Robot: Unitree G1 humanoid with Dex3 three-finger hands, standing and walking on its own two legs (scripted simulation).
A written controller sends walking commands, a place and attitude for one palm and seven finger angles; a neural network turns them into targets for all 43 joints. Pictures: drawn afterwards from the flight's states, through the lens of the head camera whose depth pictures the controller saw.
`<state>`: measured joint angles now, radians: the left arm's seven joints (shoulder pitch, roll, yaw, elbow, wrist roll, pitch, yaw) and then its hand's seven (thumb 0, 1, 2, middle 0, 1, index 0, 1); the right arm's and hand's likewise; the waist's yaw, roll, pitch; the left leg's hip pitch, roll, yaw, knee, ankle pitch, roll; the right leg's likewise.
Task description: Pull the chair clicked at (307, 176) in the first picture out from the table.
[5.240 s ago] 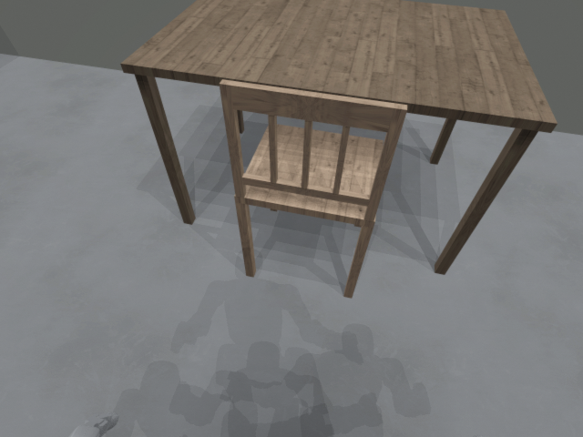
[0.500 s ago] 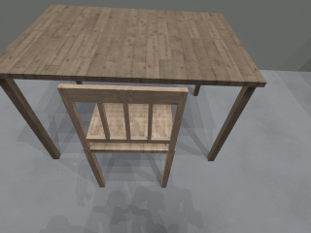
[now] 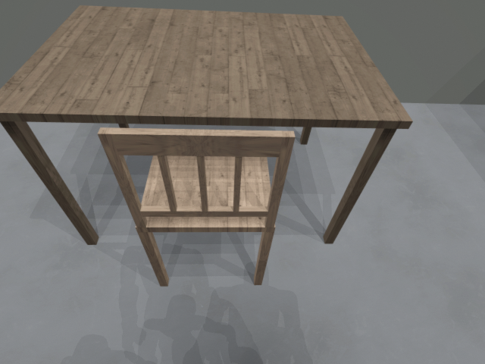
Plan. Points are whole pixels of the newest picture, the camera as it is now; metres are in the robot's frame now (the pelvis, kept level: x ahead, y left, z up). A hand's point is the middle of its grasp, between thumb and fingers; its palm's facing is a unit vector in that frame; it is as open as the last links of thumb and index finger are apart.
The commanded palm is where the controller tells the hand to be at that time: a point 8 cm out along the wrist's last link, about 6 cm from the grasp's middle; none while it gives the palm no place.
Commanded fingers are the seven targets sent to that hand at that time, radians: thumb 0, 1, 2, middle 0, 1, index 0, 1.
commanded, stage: look again from close up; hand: left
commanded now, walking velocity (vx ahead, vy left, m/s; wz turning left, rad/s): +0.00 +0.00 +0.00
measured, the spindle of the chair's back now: (203, 183) +0.55 +0.13 -0.11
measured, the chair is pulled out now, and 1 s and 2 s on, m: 0.00 0.00 0.00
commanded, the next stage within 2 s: shuffle to correct the standing spot in 1.02 s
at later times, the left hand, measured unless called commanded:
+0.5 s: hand out of the picture -0.03 +0.12 -0.17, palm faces +0.04 -0.99 -0.15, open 7.4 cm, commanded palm none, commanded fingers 0.00 0.90 0.90 -0.20 -0.30 -0.20 -0.30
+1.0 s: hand out of the picture -0.01 +0.11 -0.17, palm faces +0.03 -0.99 -0.16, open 7.4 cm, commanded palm none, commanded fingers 0.00 0.90 0.90 -0.20 -0.30 -0.20 -0.30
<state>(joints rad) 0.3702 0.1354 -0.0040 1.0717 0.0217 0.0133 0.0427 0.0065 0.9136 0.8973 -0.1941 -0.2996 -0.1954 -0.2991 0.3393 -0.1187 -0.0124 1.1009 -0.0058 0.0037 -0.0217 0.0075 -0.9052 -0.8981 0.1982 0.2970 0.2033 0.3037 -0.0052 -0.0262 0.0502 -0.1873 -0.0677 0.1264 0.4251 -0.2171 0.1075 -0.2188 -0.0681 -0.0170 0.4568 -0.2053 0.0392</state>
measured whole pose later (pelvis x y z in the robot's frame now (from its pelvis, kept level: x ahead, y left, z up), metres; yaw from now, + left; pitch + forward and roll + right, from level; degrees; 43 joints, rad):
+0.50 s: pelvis +0.00 -0.03 +0.00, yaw +0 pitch -1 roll +0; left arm 0.36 0.10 -0.01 1.10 0.02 -0.02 0.05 0.00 0.91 0.90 -0.19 -0.30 -0.20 -0.30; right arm 0.30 -0.12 -0.01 1.12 -0.01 0.00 -0.02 0.01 -0.91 -0.90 0.20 0.30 0.20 0.30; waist 0.00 -0.01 0.03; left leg -0.20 -0.03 0.11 0.42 -0.21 0.07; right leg -0.23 -0.04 -0.03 0.46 -0.20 0.01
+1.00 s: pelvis +0.00 -0.05 +0.00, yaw +0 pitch -1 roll +0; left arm 0.33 0.10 0.00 1.10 0.02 -0.02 0.04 0.01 0.91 0.90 -0.19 -0.30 -0.20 -0.30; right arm 0.32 -0.11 -0.01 1.14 -0.01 0.00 -0.02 0.01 -0.91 -0.90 0.20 0.30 0.20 0.30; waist -0.01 0.00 0.04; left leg -0.20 -0.01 0.11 0.42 -0.21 0.04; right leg -0.23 -0.01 -0.04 0.44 -0.20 -0.01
